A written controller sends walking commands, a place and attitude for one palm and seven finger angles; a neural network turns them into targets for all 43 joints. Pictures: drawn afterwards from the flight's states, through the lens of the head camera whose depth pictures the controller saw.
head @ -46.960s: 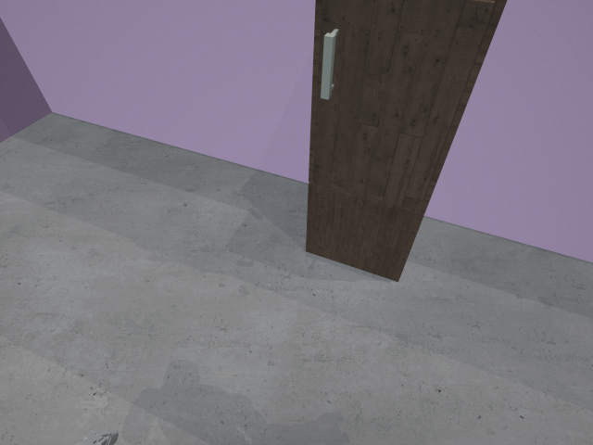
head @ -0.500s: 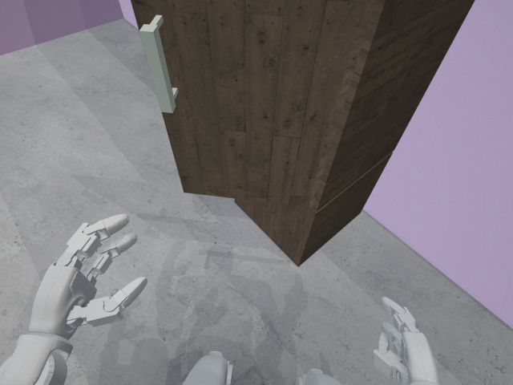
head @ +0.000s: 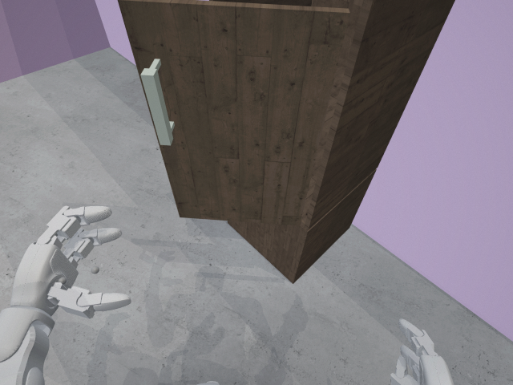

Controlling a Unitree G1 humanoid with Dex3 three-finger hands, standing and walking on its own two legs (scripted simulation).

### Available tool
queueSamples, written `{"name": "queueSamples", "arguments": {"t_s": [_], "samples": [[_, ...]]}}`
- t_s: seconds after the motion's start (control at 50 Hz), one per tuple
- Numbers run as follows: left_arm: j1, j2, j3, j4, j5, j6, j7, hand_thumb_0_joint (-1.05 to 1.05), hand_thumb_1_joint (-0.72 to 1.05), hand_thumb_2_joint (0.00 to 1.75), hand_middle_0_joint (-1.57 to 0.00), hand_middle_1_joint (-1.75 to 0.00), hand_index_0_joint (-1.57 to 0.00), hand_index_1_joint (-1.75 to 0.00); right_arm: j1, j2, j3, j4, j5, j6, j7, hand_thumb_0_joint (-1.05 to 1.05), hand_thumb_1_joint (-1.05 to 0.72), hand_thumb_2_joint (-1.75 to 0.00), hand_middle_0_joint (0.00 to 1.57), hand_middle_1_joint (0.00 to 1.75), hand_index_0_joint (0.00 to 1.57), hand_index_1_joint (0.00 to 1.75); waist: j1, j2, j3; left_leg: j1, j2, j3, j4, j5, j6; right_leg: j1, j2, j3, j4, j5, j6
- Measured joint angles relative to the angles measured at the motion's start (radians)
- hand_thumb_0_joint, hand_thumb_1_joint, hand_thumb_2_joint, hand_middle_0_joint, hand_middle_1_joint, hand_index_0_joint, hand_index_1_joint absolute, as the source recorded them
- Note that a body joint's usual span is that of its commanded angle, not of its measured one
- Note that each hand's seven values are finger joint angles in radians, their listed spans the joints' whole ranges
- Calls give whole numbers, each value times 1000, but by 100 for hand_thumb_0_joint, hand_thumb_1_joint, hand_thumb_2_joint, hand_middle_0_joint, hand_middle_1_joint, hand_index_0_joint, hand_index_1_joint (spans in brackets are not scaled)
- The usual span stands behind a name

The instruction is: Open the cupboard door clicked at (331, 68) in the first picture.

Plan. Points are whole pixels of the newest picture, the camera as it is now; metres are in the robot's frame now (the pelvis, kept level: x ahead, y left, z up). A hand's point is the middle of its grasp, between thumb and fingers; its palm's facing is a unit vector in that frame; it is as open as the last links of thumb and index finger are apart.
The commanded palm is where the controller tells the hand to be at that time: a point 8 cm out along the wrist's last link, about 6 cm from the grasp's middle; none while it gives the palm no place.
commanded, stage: raise the hand with hooked fingers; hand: left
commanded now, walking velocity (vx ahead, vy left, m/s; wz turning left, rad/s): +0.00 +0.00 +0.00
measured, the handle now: (161, 103) +0.57 +0.23 +0.12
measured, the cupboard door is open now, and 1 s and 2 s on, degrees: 42 42 42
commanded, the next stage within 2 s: move the hooked fingers beside the handle in 0.98 s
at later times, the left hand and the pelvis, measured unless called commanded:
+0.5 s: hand (63, 214) +0.29 +0.28 +0.14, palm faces +0.06 -1.00 -0.03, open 14.0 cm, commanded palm +0.26 +0.32 +0.14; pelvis +0.00 +0.00 +0.02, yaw +0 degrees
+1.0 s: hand (76, 215) +0.29 +0.27 +0.14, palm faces +0.05 -1.00 -0.02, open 14.0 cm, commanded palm +0.26 +0.31 +0.14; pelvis +0.00 -0.01 +0.02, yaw -1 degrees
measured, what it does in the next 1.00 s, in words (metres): stands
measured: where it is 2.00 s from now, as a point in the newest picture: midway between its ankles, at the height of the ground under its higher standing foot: outside the picture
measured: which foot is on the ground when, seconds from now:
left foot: down 0.00-1.00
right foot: down 0.00-1.00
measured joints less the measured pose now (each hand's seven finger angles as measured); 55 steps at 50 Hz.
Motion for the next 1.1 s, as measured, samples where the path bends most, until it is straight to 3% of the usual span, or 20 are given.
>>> {"name": "queueSamples", "arguments": {"t_s": [0.22, 0.48, 0.6, 0.74, 1.1], "samples": [[-127, 37, 36, 75, 7, 97, -36, 0, -44, 33, -29, -115, -30, -116, -25, 25, 40, -12, 4, 16, -7, 1, -90, -90, 21, 30, 21, 30, 21, 10, 11, 83, -7, 3, -73, 27, 6, 86, -4, 1, -80, 31, 7], [-269, 93, 91, 188, 10, 161, -76, -1, -50, 30, -30, -119, -30, -120, -8, 15, 50, 15, 10, 38, -20, 2, -90, -90, 21, 30, 21, 30, 19, 16, 27, 156, -8, 8, -152, 61, 4, 155, -2, 6, -154, 64, 5], [-305, 110, 106, 239, 0, 169, -96, -1, -50, 30, -30, -119, -30, -120, 6, 1, 40, 19, 15, 46, -17, 2, -90, -90, 21, 30, 21, 30, 12, 13, 22, 171, -6, 13, -178, 73, 1, 165, 1, 10, -174, 74, 2], [-277, 83, 99, 225, 16, 162, -82, -1, -50, 30, -30, -120, -30, -120, 9, -8, 25, 11, 14, 52, -14, 2, -90, -90, 20, 30, 21, 30, 5, 10, 26, 175, -1, 19, -185, 77, -2, 163, 6, 17, -175, 78, -2], [-283, 77, 96, 236, 13, 147, -81, -1, -50, 30, -30, -120, -30, -120, -4, 8, 37, 17, 16, 46, -23, 2, -90, -90, 20, 30, 21, 30, 14, 20, 30, 191, 2, 14, -199, 87, -11, 176, 10, 12, -180, 81, -10]]}}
